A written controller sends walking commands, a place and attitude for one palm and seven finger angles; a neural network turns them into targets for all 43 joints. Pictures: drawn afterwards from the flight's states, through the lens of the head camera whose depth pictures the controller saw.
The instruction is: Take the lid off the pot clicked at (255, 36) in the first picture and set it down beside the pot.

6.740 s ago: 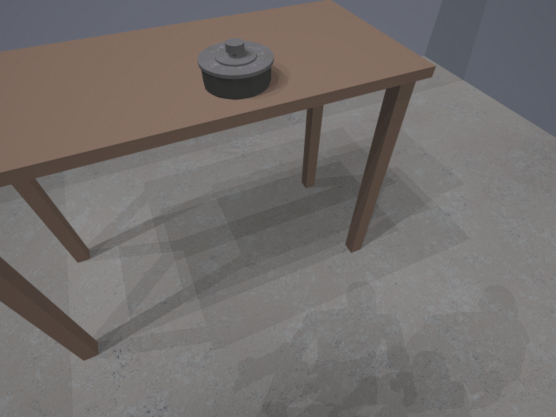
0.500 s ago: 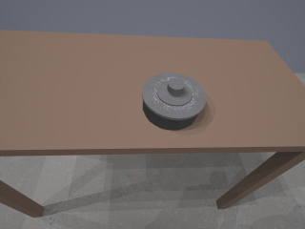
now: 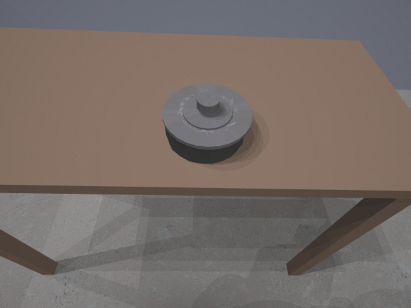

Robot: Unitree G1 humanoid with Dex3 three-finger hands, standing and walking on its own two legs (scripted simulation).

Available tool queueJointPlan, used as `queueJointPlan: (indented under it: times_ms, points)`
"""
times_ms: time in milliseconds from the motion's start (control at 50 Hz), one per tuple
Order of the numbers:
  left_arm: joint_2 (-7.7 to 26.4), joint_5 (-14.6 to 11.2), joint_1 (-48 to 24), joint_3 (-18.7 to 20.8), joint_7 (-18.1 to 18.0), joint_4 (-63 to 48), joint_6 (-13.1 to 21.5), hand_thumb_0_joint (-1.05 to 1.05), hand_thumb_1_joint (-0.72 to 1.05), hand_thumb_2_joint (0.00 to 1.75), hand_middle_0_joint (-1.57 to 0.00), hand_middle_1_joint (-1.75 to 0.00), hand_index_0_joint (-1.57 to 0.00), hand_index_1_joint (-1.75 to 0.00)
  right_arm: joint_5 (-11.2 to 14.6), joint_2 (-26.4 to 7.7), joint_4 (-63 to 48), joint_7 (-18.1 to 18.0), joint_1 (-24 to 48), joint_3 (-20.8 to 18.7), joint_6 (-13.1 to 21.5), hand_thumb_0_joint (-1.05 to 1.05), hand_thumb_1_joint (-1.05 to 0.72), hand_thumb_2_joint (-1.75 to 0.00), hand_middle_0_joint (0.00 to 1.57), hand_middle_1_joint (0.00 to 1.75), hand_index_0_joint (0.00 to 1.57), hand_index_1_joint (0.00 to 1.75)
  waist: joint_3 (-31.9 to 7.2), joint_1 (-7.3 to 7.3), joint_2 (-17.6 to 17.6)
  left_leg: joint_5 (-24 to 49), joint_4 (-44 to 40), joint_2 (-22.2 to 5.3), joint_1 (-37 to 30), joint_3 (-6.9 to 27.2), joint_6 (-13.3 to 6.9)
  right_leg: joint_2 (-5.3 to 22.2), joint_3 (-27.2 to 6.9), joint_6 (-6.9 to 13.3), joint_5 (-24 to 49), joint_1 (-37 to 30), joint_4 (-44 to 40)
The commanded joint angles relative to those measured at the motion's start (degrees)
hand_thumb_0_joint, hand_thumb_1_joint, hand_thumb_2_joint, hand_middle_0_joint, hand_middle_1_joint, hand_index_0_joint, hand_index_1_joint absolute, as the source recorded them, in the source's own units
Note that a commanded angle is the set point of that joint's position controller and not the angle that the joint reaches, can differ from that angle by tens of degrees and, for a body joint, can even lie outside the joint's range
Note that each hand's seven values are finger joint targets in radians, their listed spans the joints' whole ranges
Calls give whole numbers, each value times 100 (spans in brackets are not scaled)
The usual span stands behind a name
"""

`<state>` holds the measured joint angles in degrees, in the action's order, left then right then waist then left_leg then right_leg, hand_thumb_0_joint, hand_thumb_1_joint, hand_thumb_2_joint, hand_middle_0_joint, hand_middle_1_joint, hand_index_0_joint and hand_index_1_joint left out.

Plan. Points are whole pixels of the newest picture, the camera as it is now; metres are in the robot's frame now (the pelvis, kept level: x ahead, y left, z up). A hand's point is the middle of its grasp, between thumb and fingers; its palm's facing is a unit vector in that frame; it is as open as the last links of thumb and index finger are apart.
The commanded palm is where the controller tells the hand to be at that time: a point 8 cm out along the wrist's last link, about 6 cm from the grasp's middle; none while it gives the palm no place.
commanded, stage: shuffle to correct the standing spot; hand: left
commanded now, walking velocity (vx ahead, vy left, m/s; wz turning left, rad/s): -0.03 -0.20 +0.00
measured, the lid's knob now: (208, 102) +0.44 +0.03 +0.17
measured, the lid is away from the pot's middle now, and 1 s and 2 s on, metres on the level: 0.00 0.00 0.00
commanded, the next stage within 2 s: come to a stop and stand still in 0.64 s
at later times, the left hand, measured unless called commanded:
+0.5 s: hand out of the picture +0.05 +0.15 -0.17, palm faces +0.07 -0.98 -0.17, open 7.4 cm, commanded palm none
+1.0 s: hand out of the picture +0.01 +0.05 -0.19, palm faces +0.05 -0.99 -0.12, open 7.3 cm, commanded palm none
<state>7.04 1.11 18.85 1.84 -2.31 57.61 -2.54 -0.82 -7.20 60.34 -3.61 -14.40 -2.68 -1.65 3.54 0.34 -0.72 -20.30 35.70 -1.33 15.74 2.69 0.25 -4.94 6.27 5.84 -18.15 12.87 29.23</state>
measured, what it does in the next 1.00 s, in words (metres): steps to the right: left foot, then right foot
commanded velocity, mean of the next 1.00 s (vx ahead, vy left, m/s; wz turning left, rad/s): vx -0.02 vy -0.11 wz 0.01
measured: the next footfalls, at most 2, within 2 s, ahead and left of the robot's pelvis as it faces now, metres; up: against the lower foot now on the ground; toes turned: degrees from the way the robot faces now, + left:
left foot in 0.26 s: +0.00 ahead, +0.07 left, +0.00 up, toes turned +4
right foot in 0.64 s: +0.01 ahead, -0.26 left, +0.00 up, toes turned +0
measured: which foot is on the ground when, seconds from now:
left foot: up 0.00-0.24, down 0.26-0.64, up 0.66-0.86, down 0.88-1.00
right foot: down 0.00-0.28, up 0.30-0.62, down 0.64-1.00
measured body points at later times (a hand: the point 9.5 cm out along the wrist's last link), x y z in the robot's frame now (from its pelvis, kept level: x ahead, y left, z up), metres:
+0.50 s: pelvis -0.02 -0.05 +0.01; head +0.03 -0.01 +0.45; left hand +0.05 +0.20 -0.15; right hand +0.01 -0.28 -0.13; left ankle -0.04 +0.07 -0.73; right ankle -0.05 -0.23 -0.64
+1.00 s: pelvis -0.02 -0.12 +0.00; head +0.01 -0.07 +0.45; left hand +0.01 +0.10 -0.17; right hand +0.04 -0.35 -0.13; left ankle -0.02 -0.07 -0.73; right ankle -0.03 -0.26 -0.73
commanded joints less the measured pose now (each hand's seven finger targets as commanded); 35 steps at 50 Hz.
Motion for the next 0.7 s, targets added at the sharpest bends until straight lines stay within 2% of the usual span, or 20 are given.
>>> queueJointPlan:
  times_ms: [0,80,140,200,220,240,260,280,300,340,400,460,500,560,580,600,620,640,660,680]
  points:
    - [774,88,569,164,-11,-284,34,0,90,90,-20,-30,-20,-30,24,-394,-245,-61,-197,-94,12,0,-90,-90,20,30,20,30,-45,-111,-548,-1042,1891,-3,969,-455,-88,1836,-1834,484,2780,-471,-1238]
    - [843,122,343,199,-26,-501,87,0,90,90,-20,-30,-20,-30,46,-371,-315,-17,-53,-115,29,0,-90,-90,20,30,20,30,-34,-76,-135,-1192,2301,-70,986,-500,-65,1796,-1631,940,3271,-268,-1054]
    - [938,103,301,208,-18,-589,87,0,90,90,-20,-30,-20,-30,69,-296,-332,12,-186,-92,74,0,-90,-90,20,30,20,30,-295,-67,-224,-807,1317,-41,611,-646,-91,1644,-1594,629,3217,-392,-982]
    - [970,41,144,202,31,-641,58,0,90,90,-20,-30,-20,-30,76,-370,-241,-28,-655,-59,94,0,-90,-90,20,30,20,30,-358,177,-200,213,-398,-125,-273,-617,-210,1316,-1268,-85,3100,-130,-577]
    - [897,3,60,185,54,-697,73,0,90,90,-20,-30,-20,-30,51,-516,-168,-60,-942,-67,129,0,-90,-90,20,30,20,30,-426,316,58,852,-1231,-516,-1001,-187,-444,1081,-1082,-476,2900,393,88]
    - [693,-32,145,160,84,-782,82,0,90,90,-20,-30,-20,-30,-20,-865,-204,-71,-1100,-140,166,0,-90,-90,20,30,20,30,-487,342,968,1740,-1710,-1730,-1326,1316,-1084,480,-599,-873,1419,1072,1513]
    - [783,-77,24,185,56,-891,44,0,90,90,-20,-30,-20,-30,-39,-1159,-380,-79,-961,-174,105,0,-90,-90,20,30,20,30,-230,370,1562,3180,-1805,-2898,-992,2421,-1912,289,-701,-1057,-1496,1897,3410]
    - [1022,53,-303,231,32,-905,-37,0,90,90,-20,-30,-20,-30,-82,-1080,-452,-81,-852,-81,135,0,-90,-90,20,30,20,30,-161,327,1083,3764,-1741,-2741,-434,2577,-1893,268,-1301,-763,-1521,1887,4295]
    - [945,71,-379,257,52,-930,-36,0,90,90,-20,-30,-20,-30,-124,-1027,-590,-75,-403,-49,184,0,-90,-90,20,30,20,30,39,34,743,3701,-1643,-2426,-275,2173,-1687,338,-1349,-690,-1261,2111,4763]
    - [880,34,-293,212,157,-910,-38,0,90,90,-20,-30,-20,-30,-142,-971,-838,-57,135,-43,296,0,-90,-90,20,30,20,30,-114,-241,286,3667,-1501,-1898,-295,1342,-1301,449,-1295,-731,-815,2208,5033]
    - [805,-3,-334,170,215,-866,-105,0,90,90,-20,-30,-20,-30,-168,-1156,-839,31,55,-104,252,0,-90,-90,20,30,20,30,-301,-180,680,3214,-1355,-1377,-534,449,-952,544,-927,-907,-652,1984,4163]
    - [721,-56,-780,119,247,-1020,-81,0,90,90,-20,-30,-20,-30,-173,-1337,-814,111,-61,-236,158,0,-90,-90,20,30,20,30,-18,50,1123,2481,-1472,-1342,-414,314,-859,697,-495,-937,-1004,1577,2398]
    - [728,-73,-892,81,273,-1032,-17,0,90,90,-20,-30,-20,-30,-157,-1455,-764,138,-250,-308,100,0,-90,-90,20,30,20,30,-247,228,1428,2491,-1304,-1327,-637,449,-753,586,-235,-917,-976,1193,1367]
    - [867,-88,-503,100,295,-877,61,0,90,90,-20,-30,-20,-30,-98,-1553,-757,144,-298,-391,62,0,-90,-90,20,30,20,30,-630,123,1197,2504,-628,-1160,-380,291,-396,359,-22,-806,109,43,-153]
    - [1074,-79,-243,147,279,-789,86,0,90,90,-20,-30,-20,-30,-75,-1484,-766,153,-308,-405,53,0,-90,-90,20,30,20,30,-721,34,870,2246,-174,-958,-34,67,-215,474,-168,-751,643,-540,-581]
    - [1373,-40,-53,198,221,-712,100,0,90,90,-20,-30,-20,-30,-41,-1245,-817,160,-342,-363,49,0,-90,-90,20,30,20,30,-858,-44,-91,1560,552,-620,604,-397,-38,1007,-663,-572,1796,-1193,-626]
    - [1741,28,172,270,142,-664,90,0,90,90,-20,-30,-20,-30,-7,-844,-980,161,-247,-273,34,0,-90,-90,20,30,20,30,-987,-156,-1467,-333,1566,-24,1515,-908,142,1955,-1669,-81,3660,-1695,-607]
    - [1829,61,372,232,139,-720,104,0,90,90,-20,-30,-20,-30,34,-802,-1150,135,46,-272,-16,0,-90,-90,20,30,20,30,-1017,-306,-1267,-1930,2381,147,1629,-629,115,2412,-1956,458,3997,-1386,-665]
    - [1745,81,265,267,96,-690,86,0,90,90,-20,-30,-20,-30,24,-796,-1089,95,135,-260,-47,0,-90,-90,20,30,20,30,-1015,-304,-2087,-2045,2839,42,1667,-425,24,2151,-2048,587,3421,-1091,-792]
    - [1573,80,-66,242,73,-766,25,0,90,90,-20,-30,-20,-30,19,-949,-1018,87,142,-293,-50,0,-90,-90,20,30,20,30,-651,-199,-2102,-1833,3125,-7,1659,-450,4,1947,-1859,686,3114,-767,-746]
